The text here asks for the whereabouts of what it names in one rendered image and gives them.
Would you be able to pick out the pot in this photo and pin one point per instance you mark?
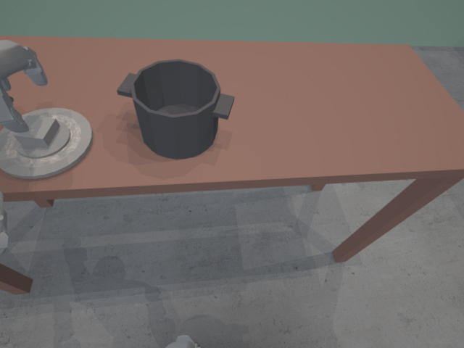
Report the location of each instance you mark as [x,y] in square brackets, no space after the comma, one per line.
[178,104]

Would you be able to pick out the lid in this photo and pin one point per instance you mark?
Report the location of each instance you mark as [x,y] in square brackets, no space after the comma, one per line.
[69,145]

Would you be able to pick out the left robot hand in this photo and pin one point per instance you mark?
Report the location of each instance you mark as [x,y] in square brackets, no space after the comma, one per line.
[14,58]

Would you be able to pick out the knob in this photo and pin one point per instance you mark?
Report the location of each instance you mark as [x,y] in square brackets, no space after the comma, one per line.
[41,131]

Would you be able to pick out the table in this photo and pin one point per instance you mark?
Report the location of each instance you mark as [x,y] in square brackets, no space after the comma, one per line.
[303,114]

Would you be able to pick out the robot left shin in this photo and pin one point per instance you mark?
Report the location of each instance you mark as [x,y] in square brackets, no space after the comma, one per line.
[184,338]

